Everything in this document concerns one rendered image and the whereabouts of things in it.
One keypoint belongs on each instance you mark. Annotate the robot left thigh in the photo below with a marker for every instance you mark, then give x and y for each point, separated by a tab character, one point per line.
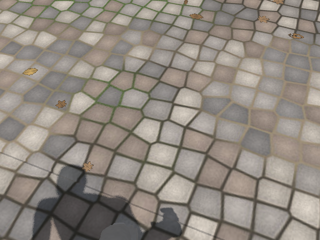
119	232

